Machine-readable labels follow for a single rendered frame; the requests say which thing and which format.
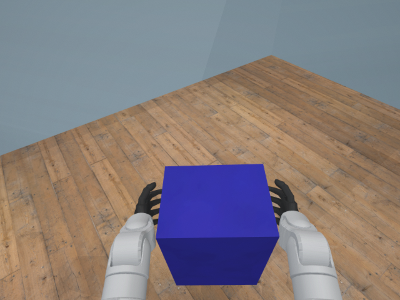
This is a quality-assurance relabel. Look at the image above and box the carton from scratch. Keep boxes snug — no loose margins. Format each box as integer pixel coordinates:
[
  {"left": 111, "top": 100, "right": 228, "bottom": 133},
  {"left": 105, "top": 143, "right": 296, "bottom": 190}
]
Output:
[{"left": 156, "top": 164, "right": 279, "bottom": 286}]

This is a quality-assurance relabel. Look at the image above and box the robot right hand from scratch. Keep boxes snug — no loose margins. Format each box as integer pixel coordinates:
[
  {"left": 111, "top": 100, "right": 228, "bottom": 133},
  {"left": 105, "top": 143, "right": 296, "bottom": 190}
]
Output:
[{"left": 268, "top": 179, "right": 299, "bottom": 225}]

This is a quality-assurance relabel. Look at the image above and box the robot left hand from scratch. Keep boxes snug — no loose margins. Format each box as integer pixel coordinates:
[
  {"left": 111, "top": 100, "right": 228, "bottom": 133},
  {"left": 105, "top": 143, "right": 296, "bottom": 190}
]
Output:
[{"left": 134, "top": 182, "right": 162, "bottom": 225}]

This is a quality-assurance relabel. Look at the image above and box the left robot forearm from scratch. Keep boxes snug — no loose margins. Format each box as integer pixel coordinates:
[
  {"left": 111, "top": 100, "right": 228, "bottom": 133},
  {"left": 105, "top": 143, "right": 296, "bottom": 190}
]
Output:
[{"left": 101, "top": 212, "right": 156, "bottom": 300}]

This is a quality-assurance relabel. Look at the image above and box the right robot forearm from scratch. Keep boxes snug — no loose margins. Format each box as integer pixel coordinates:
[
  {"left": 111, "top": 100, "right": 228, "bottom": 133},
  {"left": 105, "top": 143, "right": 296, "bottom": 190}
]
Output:
[{"left": 278, "top": 211, "right": 343, "bottom": 300}]

